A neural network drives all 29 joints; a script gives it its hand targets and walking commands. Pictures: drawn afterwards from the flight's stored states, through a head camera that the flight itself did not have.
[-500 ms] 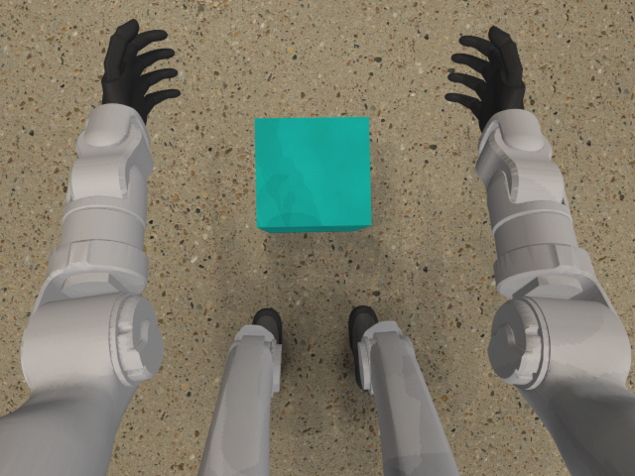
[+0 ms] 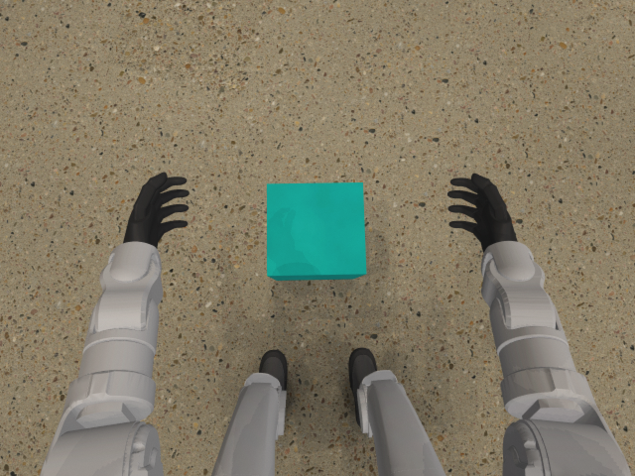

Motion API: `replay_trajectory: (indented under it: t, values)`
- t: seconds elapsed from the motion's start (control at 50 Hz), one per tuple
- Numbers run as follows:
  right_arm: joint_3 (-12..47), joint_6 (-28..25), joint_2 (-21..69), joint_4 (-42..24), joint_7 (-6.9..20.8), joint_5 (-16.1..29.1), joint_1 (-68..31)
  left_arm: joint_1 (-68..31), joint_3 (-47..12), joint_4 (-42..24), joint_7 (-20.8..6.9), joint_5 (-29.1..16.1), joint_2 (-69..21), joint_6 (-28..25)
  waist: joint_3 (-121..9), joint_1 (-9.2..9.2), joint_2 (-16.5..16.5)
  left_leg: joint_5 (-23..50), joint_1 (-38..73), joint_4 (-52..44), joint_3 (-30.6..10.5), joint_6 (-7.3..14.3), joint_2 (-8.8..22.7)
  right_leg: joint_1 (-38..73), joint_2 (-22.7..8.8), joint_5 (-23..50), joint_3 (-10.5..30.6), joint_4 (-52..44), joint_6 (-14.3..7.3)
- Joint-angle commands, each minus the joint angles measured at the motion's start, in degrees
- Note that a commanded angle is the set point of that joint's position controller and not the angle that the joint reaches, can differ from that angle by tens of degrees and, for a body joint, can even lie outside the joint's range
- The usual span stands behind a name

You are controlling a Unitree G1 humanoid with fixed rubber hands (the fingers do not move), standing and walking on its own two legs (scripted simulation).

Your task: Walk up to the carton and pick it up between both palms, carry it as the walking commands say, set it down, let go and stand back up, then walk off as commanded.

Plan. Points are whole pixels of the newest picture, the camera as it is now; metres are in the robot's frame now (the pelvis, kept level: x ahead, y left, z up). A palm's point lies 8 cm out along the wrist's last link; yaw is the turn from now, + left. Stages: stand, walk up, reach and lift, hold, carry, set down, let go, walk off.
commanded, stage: let go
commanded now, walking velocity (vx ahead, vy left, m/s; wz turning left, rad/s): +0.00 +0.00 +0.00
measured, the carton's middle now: (315, 237) +0.46 +0.00 -0.58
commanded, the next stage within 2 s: stand in 0.96 s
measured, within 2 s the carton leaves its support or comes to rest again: neither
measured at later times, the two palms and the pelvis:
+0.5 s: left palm (74, 402) +0.23 +0.23 -0.01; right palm (589, 390) +0.23 -0.23 -0.01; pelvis +0.05 +0.00 +0.07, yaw +0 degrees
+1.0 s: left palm (62, 427) +0.21 +0.24 +0.00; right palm (603, 419) +0.20 -0.24 +0.00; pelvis +0.05 +0.00 +0.07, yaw +0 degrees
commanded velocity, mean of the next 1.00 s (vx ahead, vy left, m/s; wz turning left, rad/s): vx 0.00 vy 0.00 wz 0.00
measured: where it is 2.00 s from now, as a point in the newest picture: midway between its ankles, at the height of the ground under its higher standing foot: (318, 404)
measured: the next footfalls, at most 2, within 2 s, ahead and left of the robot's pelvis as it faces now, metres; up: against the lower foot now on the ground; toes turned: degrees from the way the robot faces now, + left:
none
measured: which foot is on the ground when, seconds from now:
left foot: down 0.00-1.00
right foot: down 0.00-1.00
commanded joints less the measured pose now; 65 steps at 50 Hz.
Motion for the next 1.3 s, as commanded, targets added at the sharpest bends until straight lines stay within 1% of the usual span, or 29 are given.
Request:
replay_trajectory:
  t: [0.0, 0.08, 0.14, 0.18, 0.3, 0.34, 0.42, 0.48, 0.54, 0.58, 0.62, 0.66, 0.74, 0.84, 0.9, 0.94, 0.96, 0.98, 1.0, 1.02, 1.04, 1.14, 1.2, 1.28]
  values:
    - [1.2, -2.0, -5.6, -8.3, 0.9, 2.0, -0.3, -0.2, -1.6, -8.6, -0.4, -1.8, 5.5, -2.0, -49.7, 0.33, 0.6, 25.8, 35.7, -3.1, 3.0, -1.0, -1.3, 33.5, 1.6, 24.8, -3.3, -2.9, 0.7]
    - [2.7, -3.6, -4.4, -5.7, 1.5, 3.2, 9.1, 8.5, -2.9, -6.1, -0.9, -2.9, 4.9, -4.0, -37.8, 0.35, 0.5, 19.5, 36.0, -7.7, 3.0, -1.0, -0.9, 37.7, 1.0, 20.5, -2.6, -6.9, 0.5]
    - [3.4, -5.3, -4.6, -4.2, 1.5, 3.4, 16.0, 15.4, -3.7, -4.5, -0.8, -3.2, 4.2, -5.6, -30.1, 0.10, 0.5, 17.0, 38.3, -10.7, 2.8, -1.1, -0.7, 40.1, 0.8, 17.9, -2.4, -9.8, 0.4]
    - [4.2, -6.4, -4.7, -4.3, 1.5, 3.6, 20.6, 20.1, -4.5, -4.4, -0.6, -3.4, 3.7, -6.6, -26.9, 0.04, 0.4, 16.4, 41.0, -12.3, 2.6, -1.1, -0.5, 42.1, 0.7, 17.1, -2.3, -11.5, 0.4]
    - [7.0, -8.3, -5.2, -8.3, 1.4, 4.9, 31.8, 32.3, -6.7, -8.1, -0.5, -4.1, 4.7, -8.6, -19.5, 0.43, 0.4, 17.3, 50.6, -17.3, 2.4, -0.4, -0.7, 51.5, 0.9, 19.0, -2.0, -17.1, 0.7]
    - [7.8, -8.6, -5.6, -9.5, 1.3, 5.4, 34.9, 36.0, -7.6, -9.5, -0.6, -4.5, 4.5, -8.8, -16.2, 0.29, 0.2, 17.5, 53.9, -19.2, 2.3, -0.3, -1.0, 54.1, 1.0, 19.6, -1.9, -19.1, 0.7]
    - [8.4, -8.4, -6.2, -11.1, 1.5, 5.4, 40.3, 41.4, -8.6, -12.0, -0.8, -4.8, 4.7, -8.7, -9.6, 0.41, 0.1, 18.1, 58.9, -23.0, 2.3, -0.4, -1.1, 58.9, 1.2, 20.1, -2.1, -22.8, 0.6]
    - [8.8, -7.6, -6.5, -12.2, 2.1, 5.1, 43.6, 45.1, -9.1, -13.3, -1.1, -5.0, 4.5, -7.8, -4.8, 0.57, 0.1, 18.1, 61.6, -25.2, 2.6, -0.3, -0.8, 62.1, 1.3, 19.0, -2.4, -25.2, 0.5]
    - [9.6, -6.1, -7.0, -12.7, 2.6, 5.4, 43.6, 45.4, -9.9, -14.2, -1.5, -5.5, 4.8, -6.2, 0.3, 0.44, 0.6, 13.9, 63.2, -26.7, 3.0, -0.5, -0.7, 62.8, 1.0, 13.2, -2.8, -27.2, 0.2]
    - [9.9, -4.7, -7.2, -13.6, 2.8, 5.2, 43.2, 44.7, -10.0, -14.8, -1.7, -5.4, 5.4, -4.9, 3.1, 0.08, 0.4, 10.8, 63.8, -27.4, 3.4, -0.4, -0.8, 63.0, 0.9, 10.1, -2.9, -27.8, 0.2]
    - [9.8, -3.4, -7.4, -13.9, 3.0, 4.8, 43.1, 44.2, -10.0, -15.0, -1.9, -5.0, 5.7, -3.7, 5.4, -0.26, 0.2, 8.3, 64.1, -27.8, 3.8, -0.2, -0.8, 63.3, 0.8, 7.9, -3.0, -28.1, 0.2]
    - [9.7, -2.2, -7.3, -13.8, 3.2, 4.3, 43.3, 44.2, -9.9, -14.9, -2.0, -4.5, 5.6, -2.6, 6.9, -0.45, 0.1, 7.3, 64.6, -28.0, 4.1, -0.1, -0.9, 63.8, 0.8, 6.9, -3.1, -28.1, 0.2]
    - [9.5, -0.8, -7.5, -13.7, 3.4, 3.8, 43.3, 44.4, -9.6, -14.5, -2.1, -3.6, 5.6, -1.0, 7.9, -0.35, -0.1, 8.4, 65.6, -27.9, 4.0, 0.2, -0.9, 65.0, 1.1, 7.9, -3.4, -27.7, 0.2]
    - [9.6, -0.1, -7.6, -14.1, 3.3, 3.8, 43.4, 45.2, -9.6, -14.6, -2.1, -3.2, 5.7, -0.1, 7.4, 0.12, 0.1, 11.5, 66.0, -27.3, 3.4, 0.4, -0.9, 66.5, 1.4, 10.9, -3.4, -26.6, 0.2]
    - [9.7, 0.3, -7.6, -14.4, 2.9, 3.7, 43.5, 45.3, -10.1, -14.4, -1.9, -3.8, 6.0, -0.2, 6.2, 0.31, 0.3, 13.2, 65.8, -26.3, 3.0, 0.6, -0.7, 66.9, 1.4, 12.9, -3.2, -25.3, 0.4]
    - [9.7, 0.7, -7.8, -14.6, 2.1, 3.9, 43.6, 44.9, -10.1, -14.7, -1.1, -4.4, 6.0, 0.2, 4.7, 0.75, 0.6, 13.8, 65.6, -25.4, 3.0, 0.4, -0.7, 66.5, 1.6, 13.6, -3.1, -24.2, 0.3]
    - [8.3, -1.9, -14.7, -6.6, -0.7, 3.8, 41.3, 44.5, -8.4, -7.0, 1.8, -3.2, 13.5, -2.2, 4.5, 1.38, -0.6, 10.8, 59.1, -23.0, 1.8, -1.1, 2.7, 61.3, -2.8, 10.6, -1.1, -24.2, 1.3]
    - [8.2, -3.1, -14.2, -5.6, -1.8, 3.2, 42.7, 45.2, -8.5, -6.3, 2.8, -2.7, 14.0, -3.5, 4.1, 0.71, -1.1, 8.1, 60.5, -23.1, 1.2, -0.7, 2.7, 60.1, -3.4, 7.9, 0.5, -24.7, 0.6]
    - [8.5, -4.0, -13.8, -4.1, -2.0, 2.9, 42.7, 44.5, -8.9, -5.5, 3.0, -2.4, 13.3, -4.3, 4.2, 0.27, -0.6, 5.1, 60.0, -23.6, 0.6, -0.5, 3.0, 58.5, -3.6, 4.2, 1.3, -25.4, 0.1]
    - [8.7, -4.8, -13.7, -3.0, -2.1, 2.7, 42.2, 43.9, -9.0, -4.8, 3.0, -2.3, 12.8, -4.9, 4.5, 0.13, -0.1, 3.2, 59.6, -24.0, 0.0, -0.2, 3.3, 57.8, -3.6, 2.1, 1.6, -25.9, -0.2]
    - [8.8, -5.4, -13.4, -2.0, -2.1, 2.6, 41.7, 43.6, -9.1, -4.0, 3.1, -2.3, 12.3, -5.4, 4.3, 0.10, 0.4, 2.5, 59.3, -24.2, -0.3, 0.0, 3.6, 57.8, -3.5, 1.8, 1.8, -25.7, -0.3]
    - [9.2, -6.6, -15.1, 2.3, -1.9, 3.0, 40.8, 43.7, -9.5, -0.1, 2.9, -2.5, 13.4, -6.7, 1.0, 0.20, 0.6, 11.1, 61.0, -23.5, -1.2, 0.4, 4.8, 60.4, -4.1, 10.7, 1.9, -24.1, -0.5]
    - [9.3, -7.1, -16.3, 4.5, -2.3, 3.0, 41.0, 43.9, -9.7, 2.2, 3.3, -2.6, 14.4, -7.2, 0.5, 0.08, 0.8, 14.3, 62.3, -23.3, -1.7, 0.6, 5.3, 61.0, -4.4, 13.3, 2.1, -23.8, -0.6]
    - [9.5, -7.4, -17.4, 6.8, -2.6, 3.0, 41.1, 43.9, -10.0, 4.6, 3.7, -2.7, 15.4, -7.5, 0.8, 0.06, 0.6, 16.6, 63.1, -23.6, -2.2, 0.9, 5.6, 61.6, -4.9, 15.2, 2.4, -24.0, -0.8]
